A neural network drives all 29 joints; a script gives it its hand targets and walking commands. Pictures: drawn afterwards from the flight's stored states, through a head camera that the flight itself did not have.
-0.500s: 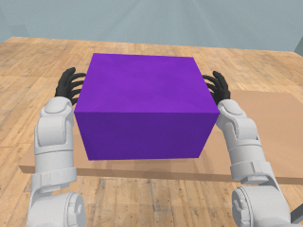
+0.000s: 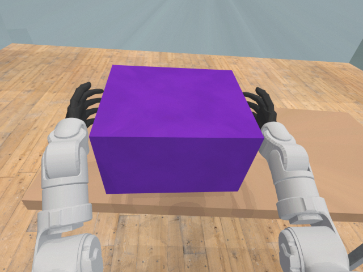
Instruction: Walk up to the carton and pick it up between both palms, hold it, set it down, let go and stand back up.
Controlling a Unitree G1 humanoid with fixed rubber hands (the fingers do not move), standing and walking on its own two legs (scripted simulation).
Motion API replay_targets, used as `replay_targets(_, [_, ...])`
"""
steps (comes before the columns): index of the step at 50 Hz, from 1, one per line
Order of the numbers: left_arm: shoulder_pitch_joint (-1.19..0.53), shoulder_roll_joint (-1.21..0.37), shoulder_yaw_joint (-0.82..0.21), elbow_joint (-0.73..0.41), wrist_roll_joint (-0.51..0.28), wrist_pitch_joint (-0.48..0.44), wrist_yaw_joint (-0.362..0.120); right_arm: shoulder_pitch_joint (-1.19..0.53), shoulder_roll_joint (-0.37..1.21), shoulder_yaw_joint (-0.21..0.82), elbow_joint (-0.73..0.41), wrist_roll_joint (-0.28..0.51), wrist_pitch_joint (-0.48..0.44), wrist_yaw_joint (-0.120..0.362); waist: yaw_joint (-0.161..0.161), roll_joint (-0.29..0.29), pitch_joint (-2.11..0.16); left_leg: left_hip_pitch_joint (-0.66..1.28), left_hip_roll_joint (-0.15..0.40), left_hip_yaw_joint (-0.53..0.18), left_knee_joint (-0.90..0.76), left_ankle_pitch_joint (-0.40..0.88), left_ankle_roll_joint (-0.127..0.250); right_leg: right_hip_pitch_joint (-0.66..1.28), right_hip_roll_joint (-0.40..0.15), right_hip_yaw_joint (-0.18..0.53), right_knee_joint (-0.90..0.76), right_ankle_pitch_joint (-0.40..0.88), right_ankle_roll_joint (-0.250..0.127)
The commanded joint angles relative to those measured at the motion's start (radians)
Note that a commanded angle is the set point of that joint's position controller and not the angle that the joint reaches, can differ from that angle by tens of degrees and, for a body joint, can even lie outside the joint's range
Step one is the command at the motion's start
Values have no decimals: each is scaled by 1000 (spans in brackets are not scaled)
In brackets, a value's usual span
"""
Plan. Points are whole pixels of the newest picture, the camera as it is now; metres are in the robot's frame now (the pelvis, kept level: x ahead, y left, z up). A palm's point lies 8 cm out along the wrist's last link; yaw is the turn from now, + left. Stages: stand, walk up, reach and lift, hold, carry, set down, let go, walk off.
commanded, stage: hold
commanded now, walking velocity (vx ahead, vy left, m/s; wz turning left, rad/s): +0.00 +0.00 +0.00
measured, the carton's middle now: (174, 127) +0.40 +0.00 +0.17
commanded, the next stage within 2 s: none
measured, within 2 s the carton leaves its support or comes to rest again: neither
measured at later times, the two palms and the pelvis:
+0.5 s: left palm (82, 120) +0.35 +0.19 +0.21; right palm (269, 124) +0.35 -0.20 +0.21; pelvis +0.00 -0.01 +0.00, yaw +0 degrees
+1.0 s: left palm (88, 119) +0.35 +0.18 +0.22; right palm (275, 130) +0.34 -0.21 +0.21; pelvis -0.01 +0.00 +0.00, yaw -1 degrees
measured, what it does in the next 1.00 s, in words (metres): stands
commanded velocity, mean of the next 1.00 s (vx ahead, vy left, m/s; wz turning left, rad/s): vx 0.00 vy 0.00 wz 0.00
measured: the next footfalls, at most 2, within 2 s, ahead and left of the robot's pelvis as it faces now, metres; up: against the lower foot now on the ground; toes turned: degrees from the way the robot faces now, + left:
none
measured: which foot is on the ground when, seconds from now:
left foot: down 0.00-1.00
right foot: down 0.00-1.00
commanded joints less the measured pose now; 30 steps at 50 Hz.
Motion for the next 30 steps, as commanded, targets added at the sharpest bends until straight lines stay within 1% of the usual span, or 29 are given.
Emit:
replay_targets(1, [-552, -457, -450, -166, -185, -43, -127, -723, 457, 350, -352, 108, -57, 155, -14, 71, -322, 124, -15, 8, 0, 293, -48, 72, 35, -16, -1, 177, -14])
replay_targets(3, [-548, -456, -451, -170, -184, -42, -130, -724, 458, 357, -349, 111, -55, 152, -22, 70, -329, 125, -15, 7, 2, 283, -46, 79, 36, -20, -1, 175, -12])
replay_targets(5, [-569, -450, -450, -170, -187, -46, -130, -712, 462, 343, -331, 102, -53, 154, -25, 84, -311, 108, -16, 9, -3, 255, -46, 76, 28, -15, -4, 161, -11])
replay_targets(7, [-564, -443, -437, -140, -175, -43, -133, -723, 463, 339, -321, 97, -51, 157, -11, 65, -285, 89, -15, 9, -17, 222, -38, 64, 27, -14, -6, 138, -7])
replay_targets(8, [-576, -447, -434, -148, -182, -46, -133, -724, 471, 335, -313, 91, -51, 161, -11, 65, -292, 85, -15, 12, -23, 196, -34, 67, 24, -13, -7, 113, -9])
replay_targets(9, [-581, -455, -442, -138, -183, -48, -133, -735, 474, 337, -319, 93, -54, 163, -15, 70, -300, 83, -17, 14, -24, 198, -35, 63, 25, -15, -8, 116, -10])
replay_targets(12, [-590, -447, -419, -115, -178, -53, -134, -755, 486, 342, -317, 88, -56, 163, -2, 52, -300, 67, -22, 18, -25, 181, -28, 68, 21, -11, -10, 115, -4])
replay_targets(13, [-590, -452, -428, -126, -183, -57, -134, -757, 499, 352, -330, 93, -60, 162, -5, 46, -324, 70, -23, 15, -21, 201, -25, 85, 21, -11, -3, 147, -1])
replay_targets(14, [-596, -454, -431, -136, -182, -61, -133, -752, 497, 353, -329, 95, -61, 160, -7, 55, -339, 74, -23, 15, -17, 212, -27, 96, 20, -8, 2, 169, -3])
replay_targets(16, [-580, -452, -431, -140, -179, -60, -135, -749, 498, 367, -345, 104, -63, 154, -2, 53, -351, 90, -27, 13, -10, 241, -24, 110, 22, -9, 8, 208, 3])
replay_targets(20, [-563, -446, -415, -137, -180, -66, -140, -752, 502, 380, -383, 109, -67, 139, -3, 24, -368, 84, -32, 16, -4, 249, -18, 134, 17, -8, 10, 256, 13])
replay_targets(22, [-561, -433, -408, -117, -171, -65, -144, -754, 502, 375, -369, 109, -65, 136, 5, 28, -349, 66, -35, 16, -13, 219, -15, 133, 15, -5, 11, 241, 15])
replay_targets(23, [-562, -431, -402, -118, -169, -66, -144, -754, 505, 376, -361, 101, -63, 135, 6, 20, -342, 61, -35, 16, -19, 198, -11, 131, 15, -3, 10, 225, 15])
replay_targets(24, [-559, -426, -398, -112, -160, -64, -144, -741, 506, 375, -349, 99, -59, 136, 6, 23, -321, 54, -33, 19, -24, 184, -8, 120, 13, -5, 6, 211, 18])
replay_targets(25, [-574, -425, -401, -109, -160, -63, -145, -742, 508, 365, -327, 97, -56, 138, 6, 23, -306, 51, -30, 20, -28, 169, -11, 111, 16, -6, 5, 190, 15])
replay_targets(26, [-583, -423, -393, -98, -160, -61, -146, -745, 509, 360, -313, 92, -51, 140, 9, 18, -288, 41, -29, 21, -38, 139, -5, 95, 14, -7, -5, 155, 13])
replay_targets(28, [-596, -430, -394, -86, -157, -62, -147, -743, 511, 348, -281, 76, -50, 147, 7, 30, -272, 35, -28, 26, -47, 111, -6, 82, 12, -10, -8, 107, 11])
replay_targets(29, [-597, -436, -395, -69, -158, -60, -149, -751, 510, 342, -279, 74, -53, 150, 5, 36, -268, 35, -26, 27, -48, 110, -8, 78, 11, -8, -11, 99, 9])
replay_targets(30, [-594, -447, -396, -66, -160, -60, -151, -757, 512, 343, -290, 73, -57, 151, 5, 37, -273, 38, -26, 26, -43, 129, -9, 81, 12, -5, -8, 119, 6])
